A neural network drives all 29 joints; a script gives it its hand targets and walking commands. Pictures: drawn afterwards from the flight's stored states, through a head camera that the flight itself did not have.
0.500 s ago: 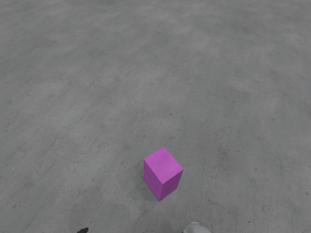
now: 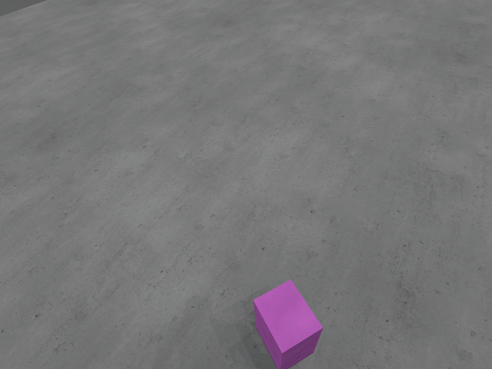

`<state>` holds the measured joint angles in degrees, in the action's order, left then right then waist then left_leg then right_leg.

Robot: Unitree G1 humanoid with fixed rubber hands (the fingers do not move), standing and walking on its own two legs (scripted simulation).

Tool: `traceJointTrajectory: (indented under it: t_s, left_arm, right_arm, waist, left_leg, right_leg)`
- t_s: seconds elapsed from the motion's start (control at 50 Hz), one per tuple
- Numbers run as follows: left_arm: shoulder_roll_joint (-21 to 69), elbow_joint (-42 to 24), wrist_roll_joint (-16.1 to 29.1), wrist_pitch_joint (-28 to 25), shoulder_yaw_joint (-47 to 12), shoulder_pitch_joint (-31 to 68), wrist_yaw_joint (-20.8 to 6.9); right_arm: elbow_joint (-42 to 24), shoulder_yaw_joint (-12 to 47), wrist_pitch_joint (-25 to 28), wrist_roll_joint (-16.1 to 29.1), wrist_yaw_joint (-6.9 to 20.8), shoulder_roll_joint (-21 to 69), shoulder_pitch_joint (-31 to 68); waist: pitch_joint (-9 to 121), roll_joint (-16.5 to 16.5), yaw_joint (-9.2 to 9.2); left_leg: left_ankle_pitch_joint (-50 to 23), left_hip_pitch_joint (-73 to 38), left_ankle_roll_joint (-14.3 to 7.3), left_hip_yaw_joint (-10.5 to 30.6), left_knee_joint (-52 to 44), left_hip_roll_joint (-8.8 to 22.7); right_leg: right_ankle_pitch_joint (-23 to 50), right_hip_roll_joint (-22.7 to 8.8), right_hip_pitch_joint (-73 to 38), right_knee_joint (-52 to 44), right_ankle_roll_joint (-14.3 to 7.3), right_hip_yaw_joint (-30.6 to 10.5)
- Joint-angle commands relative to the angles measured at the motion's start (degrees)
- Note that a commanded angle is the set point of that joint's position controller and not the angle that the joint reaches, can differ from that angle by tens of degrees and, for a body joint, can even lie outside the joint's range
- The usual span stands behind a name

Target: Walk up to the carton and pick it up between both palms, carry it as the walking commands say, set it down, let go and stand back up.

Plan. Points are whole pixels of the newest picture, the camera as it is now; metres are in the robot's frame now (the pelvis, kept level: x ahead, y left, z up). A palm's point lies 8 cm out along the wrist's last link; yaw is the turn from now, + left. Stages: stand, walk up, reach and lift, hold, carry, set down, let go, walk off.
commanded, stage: walk up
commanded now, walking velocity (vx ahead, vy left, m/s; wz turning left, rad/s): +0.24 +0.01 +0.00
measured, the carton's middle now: (285, 328) +0.41 -0.04 -0.64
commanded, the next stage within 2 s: none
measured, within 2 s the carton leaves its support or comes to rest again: neither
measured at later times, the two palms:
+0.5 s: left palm out of the picture +0.10 +0.26 -0.15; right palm out of the picture +0.03 -0.27 -0.14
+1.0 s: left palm out of the picture +0.07 +0.20 -0.15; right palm out of the picture +0.01 -0.30 -0.14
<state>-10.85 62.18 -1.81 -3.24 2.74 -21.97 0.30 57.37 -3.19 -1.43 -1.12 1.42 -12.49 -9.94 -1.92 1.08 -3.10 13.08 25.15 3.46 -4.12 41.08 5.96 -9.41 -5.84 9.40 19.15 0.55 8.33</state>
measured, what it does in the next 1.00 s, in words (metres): steps on the spot: left foot, then right foot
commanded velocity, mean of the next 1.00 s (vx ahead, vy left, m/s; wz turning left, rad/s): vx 0.00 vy -0.06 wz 0.05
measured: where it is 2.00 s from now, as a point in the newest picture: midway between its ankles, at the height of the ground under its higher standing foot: outside the picture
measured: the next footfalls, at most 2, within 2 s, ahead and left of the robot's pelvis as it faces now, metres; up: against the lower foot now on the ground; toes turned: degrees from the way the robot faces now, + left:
left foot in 0.10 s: +0.12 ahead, +0.16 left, +0.00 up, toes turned +7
right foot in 0.54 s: +0.07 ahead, -0.16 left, +0.00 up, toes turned -5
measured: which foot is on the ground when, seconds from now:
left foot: up 0.00-0.08, down 0.10-0.54, up 0.56-0.78, down 0.80-1.00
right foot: down 0.00-0.10, up 0.12-0.52, down 0.54-0.90, up 0.92-1.00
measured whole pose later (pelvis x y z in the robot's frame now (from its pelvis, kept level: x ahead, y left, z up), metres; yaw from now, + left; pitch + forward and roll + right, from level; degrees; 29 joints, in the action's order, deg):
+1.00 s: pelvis +0.02 -0.06 +0.00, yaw +3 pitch +1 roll -2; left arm -13.7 58.3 -2.1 3.4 3.6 -11.2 0.5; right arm 60.3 -3.9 -0.6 -2.5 -3.7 -9.4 -17.1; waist -1.6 -0.7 2.8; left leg 10.1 13.1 1.8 1.5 22.6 3.8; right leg -20.7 1.0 21.4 48.6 3.1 1.7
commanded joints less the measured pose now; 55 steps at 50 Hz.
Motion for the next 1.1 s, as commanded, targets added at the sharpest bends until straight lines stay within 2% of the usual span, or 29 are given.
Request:
traceJointTrajectory:
  t_s: [0.0,0.02,0.04,0.06,0.08,0.1,0.12,0.16,0.22,0.28,0.3,0.36,0.44,0.48,0.5,0.52,0.54,0.56,0.6,0.68,0.72,0.78,0.8,0.88,0.9,0.92,0.96,0.98,1.08]
  left_arm:
    - [-7.97,-1.35,0.35,0.06,0.87,1.33,0.14]
    - [-8.19,-1.21,0.77,0.48,0.83,1.63,0.23]
    - [-7.90,-0.15,1.65,1.13,0.74,1.85,0.47]
    - [-5.83,0.84,1.83,1.23,0.39,-0.83,0.60]
    - [-2.81,1.05,1.62,1.42,-0.25,-2.77,0.78]
    - [-0.88,0.67,1.56,2.36,-0.59,-5.06,1.21]
    - [-1.63,1.04,1.66,3.25,-0.67,-4.17,1.49]
    - [-2.27,0.53,1.09,3.95,-0.80,-1.72,1.39]
    - [-2.71,0.71,1.08,4.09,-0.66,-1.25,1.41]
    - [-7.16,-0.36,0.73,5.69,2.28,3.41,0.73]
    - [-6.41,-1.36,0.44,6.23,2.73,5.51,0.63]
    - [-4.47,-3.74,0.28,6.35,2.70,6.59,0.25]
    - [-2.56,-6.02,0.79,6.54,1.19,7.80,-0.06]
    - [-1.47,-4.85,1.48,5.29,0.38,4.73,0.43]
    - [-2.56,-3.48,1.45,4.53,0.76,2.59,0.70]
    - [-5.77,-2.81,0.97,3.69,1.46,1.25,0.92]
    - [-10.00,-3.82,-0.14,2.81,1.80,2.41,0.98]
    - [-12.94,-4.95,0.28,3.13,1.29,7.68,0.78]
    - [-8.62,-5.77,0.37,2.96,0.65,13.80,0.73]
    - [-6.58,-4.29,1.55,2.07,-0.02,11.94,1.44]
    - [-6.32,-2.82,1.58,2.15,0.13,10.11,1.58]
    - [-4.78,-1.40,1.42,2.47,-0.24,8.16,1.61]
    - [-3.07,-1.39,1.53,2.50,-0.73,7.05,1.55]
    - [-6.87,-2.77,0.87,3.05,-0.35,10.14,1.54]
    - [-11.69,-3.75,-0.22,5.40,2.88,12.44,0.78]
    - [-10.25,-7.13,-1.21,7.09,3.37,14.06,0.12]
    - [-6.15,-7.17,-0.18,6.71,1.49,9.10,0.34]
    - [-6.62,-9.14,-1.21,7.07,1.76,10.23,-0.72]
    - [-4.39,-15.50,-0.56,8.43,0.70,14.16,-3.08]
  right_arm:
    - [-1.60,0.35,1.50,0.46,-0.35,-0.92,0.03]
    - [-1.22,0.69,1.94,0.49,-0.96,-0.91,-0.78]
    - [-0.04,0.79,2.52,0.84,-2.06,-1.85,-2.91]
    - [0.59,0.71,3.47,0.69,-2.70,-3.70,-6.05]
    - [0.91,0.57,4.32,0.32,-2.91,-6.29,-8.56]
    - [-0.39,-0.08,4.14,1.00,-2.55,-9.24,-6.31]
    - [0.44,0.07,3.28,0.95,-2.43,-8.55,-5.71]
    - [-0.01,0.67,2.40,0.81,-2.75,-6.47,-0.51]
    - [0.08,0.68,2.26,0.70,-3.19,-5.74,0.11]
    - [1.48,-2.38,1.60,-0.34,-4.70,-12.54,-7.61]
    - [2.01,-2.92,1.66,-0.45,-5.31,-12.68,-8.69]
    - [1.32,-2.19,1.83,-0.32,-5.46,-9.04,-4.48]
    - [1.50,-1.48,1.42,-1.13,-3.98,-8.39,-2.66]
    - [2.41,-0.96,0.68,-0.41,-2.78,-7.28,-1.79]
    - [2.99,-0.70,0.32,0.09,-2.40,-6.61,-2.85]
    - [3.30,0.19,0.30,0.30,-2.16,-4.04,-5.61]
    - [2.03,1.39,0.41,0.38,-2.07,-0.84,-7.70]
    - [1.56,1.48,-0.74,0.76,-2.56,-1.49,-6.55]
    - [3.45,0.74,-1.60,0.70,-1.94,-3.11,-7.59]
    - [5.12,1.21,-0.15,0.51,-2.44,-2.47,-8.84]
    - [4.69,1.61,0.32,0.77,-3.02,-1.42,-7.88]
    - [5.14,1.40,1.47,0.64,-3.55,-2.00,-9.70]
    - [4.82,1.27,1.80,0.83,-3.37,-3.15,-8.25]
    - [3.19,-0.25,1.47,-0.26,-3.59,-4.29,-4.09]
    - [5.75,-2.51,0.69,-2.16,-4.99,-10.21,-18.92]
    - [5.88,-4.88,0.08,-2.57,-6.53,-16.15,-22.97]
    - [1.85,-4.27,0.73,-1.64,-5.82,-11.15,-12.63]
    - [2.28,-4.13,0.35,-1.82,-6.53,-11.31,-15.98]
    - [-2.30,-4.53,0.28,-2.13,-5.52,-13.05,-13.24]
  waist:
    - [-1.07,-12.67,1.73]
    - [-0.91,-9.35,2.19]
    - [-0.18,-4.70,3.97]
    - [2.67,-2.53,4.76]
    - [5.06,1.01,4.01]
    - [4.80,10.01,3.27]
    - [4.54,11.70,4.14]
    - [2.12,11.38,3.11]
    - [1.82,8.90,2.72]
    - [0.86,6.34,6.40]
    - [2.00,4.88,6.29]
    - [4.14,6.31,4.59]
    - [2.38,14.32,4.56]
    - [3.53,15.23,2.56]
    - [4.19,10.50,1.67]
    - [4.08,0.29,1.33]
    - [1.78,-12.49,2.43]
    - [-0.55,-20.85,2.46]
    - [-4.84,-14.31,4.52]
    - [0.45,-10.88,4.00]
    - [0.90,-10.29,3.54]
    - [2.37,-5.96,4.26]
    - [0.97,-1.01,3.00]
    - [-0.80,3.73,4.39]
    - [-2.25,-1.12,8.34]
    - [-4.58,3.80,8.92]
    - [-0.84,6.65,6.38]
    - [0.55,4.21,6.15]
    - [0.23,14.68,6.43]
  left_leg:
    - [-0.40,-7.45,0.35,-3.55,-7.96,-2.27]
    - [-2.97,-10.18,-0.07,-3.84,-12.94,-2.99]
    - [-8.84,-15.02,-0.56,-2.41,-21.69,-3.12]
    - [-16.57,-19.43,-1.06,-1.18,-24.79,0.03]
    - [-31.20,-23.50,-2.02,4.15,-22.15,7.60]
    - [-39.55,-22.70,-6.32,9.62,-21.43,13.67]
    - [-30.16,-19.92,-8.52,10.26,-23.18,13.07]
    - [-15.43,-16.59,-7.23,8.68,-25.37,9.12]
    - [-8.81,-14.76,-6.03,9.62,-26.51,8.80]
    - [-13.13,-20.18,-12.58,22.52,-27.01,21.94]
    - [-19.71,-19.18,-14.08,20.35,-24.73,23.78]
    - [-20.44,-14.78,-12.81,10.00,-23.35,17.66]
    - [-10.00,-9.91,-10.90,5.32,-25.62,11.93]
    - [-7.92,-8.54,-9.43,2.58,-23.49,7.41]
    - [-4.26,-6.98,-7.68,1.43,-20.68,5.41]
    - [2.01,-4.77,-5.19,-0.28,-15.67,2.24]
    - [11.19,-0.71,-2.02,-1.07,-7.97,-0.99]
    - [18.27,-4.98,-1.73,0.07,-3.65,-2.84]
    - [9.23,-6.37,-2.53,3.80,-0.64,-3.05]
    - [7.62,-7.43,-1.96,3.39,-5.13,-3.13]
    - [4.80,-10.04,-1.76,2.76,-12.16,-2.90]
    - [-9.32,-19.75,-2.16,4.44,-23.84,1.08]
    - [-13.64,-19.53,-2.93,6.56,-23.59,2.90]
    - [-9.12,-13.84,-1.93,5.50,-24.13,1.64]
    - [-5.92,-20.38,-7.82,25.95,-28.22,14.70]
    - [-14.49,-21.31,-12.91,36.16,-30.03,24.52]
    - [-20.88,-15.62,-13.27,24.15,-24.49,17.78]
    - [-14.07,-16.46,-12.55,24.27,-24.32,17.76]
    - [-6.65,-7.10,-9.38,19.94,-25.41,11.61]
  right_leg:
    - [-6.32,-9.19,4.52,-9.46,-7.01,-6.92]
    - [-0.40,-8.41,3.40,-6.13,-6.60,-6.33]
    - [17.51,-5.55,1.23,0.88,-4.90,-3.85]
    - [17.21,-4.25,0.74,3.45,-2.57,-3.39]
    - [4.67,-2.31,3.82,6.50,-0.14,-3.44]
    - [-11.98,1.75,6.37,7.74,0.89,-3.27]
    - [-14.36,2.49,4.50,8.49,0.70,-3.26]
    - [-9.07,2.45,4.08,7.06,0.67,-3.37]
    - [-5.79,1.97,2.03,5.41,0.47,-3.86]
    - [-20.03,3.55,17.61,27.33,2.29,-7.70]
    - [-21.04,2.36,20.11,36.74,2.52,-11.20]
    - [-15.80,2.04,19.68,42.29,2.82,-10.91]
    - [-14.44,3.66,10.56,23.29,2.16,-6.75]
    - [-6.01,5.38,0.65,9.89,1.77,-3.92]
    - [-0.71,4.67,-4.98,2.85,1.64,-4.14]
    - [0.13,-0.14,-8.03,-1.87,1.47,-7.94]
    - [-0.58,-11.73,-4.31,-7.31,0.37,-21.63]
    - [-7.56,-15.39,8.36,-11.96,-5.15,-26.36]
    - [-14.02,-9.15,9.87,-12.68,-4.79,-19.40]
    - [10.36,-7.42,-0.39,-4.97,-6.41,-13.57]
    - [13.22,-7.60,-1.57,-3.40,-6.82,-13.39]
    - [8.15,-3.79,1.49,-0.93,-3.46,-11.77]
    - [4.17,-0.64,2.78,-1.61,-2.08,-10.46]
    - [-0.27,1.41,0.82,1.77,0.43,-8.03]
    - [-12.42,6.92,14.23,17.08,3.32,0.19]
    - [-17.73,4.73,25.89,31.11,4.21,-7.80]
    - [-13.41,3.26,21.78,39.01,2.71,-12.83]
    - [-12.28,2.71,24.01,42.69,3.32,-13.31]
    - [-11.01,3.82,18.57,35.45,3.82,-10.54]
